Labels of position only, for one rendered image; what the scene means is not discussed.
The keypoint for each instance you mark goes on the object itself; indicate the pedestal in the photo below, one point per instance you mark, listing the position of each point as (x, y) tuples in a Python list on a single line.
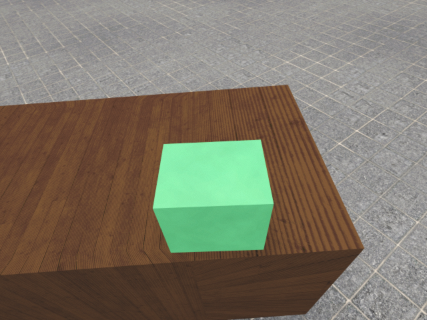
[(79, 239)]

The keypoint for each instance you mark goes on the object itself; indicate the carton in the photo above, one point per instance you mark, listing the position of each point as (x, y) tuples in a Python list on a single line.
[(213, 196)]

